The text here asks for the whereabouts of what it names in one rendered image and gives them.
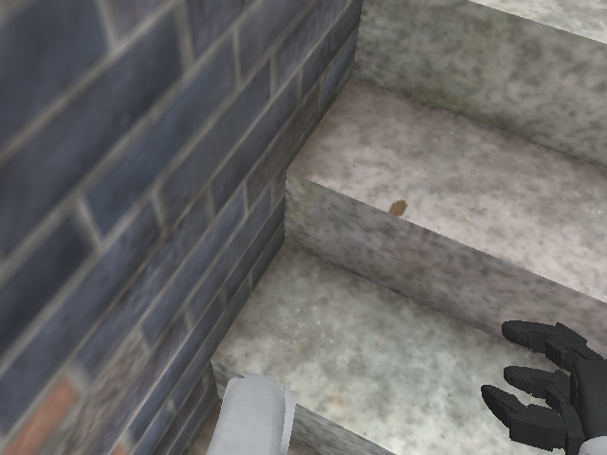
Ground stairs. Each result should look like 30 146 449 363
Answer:
188 0 607 455

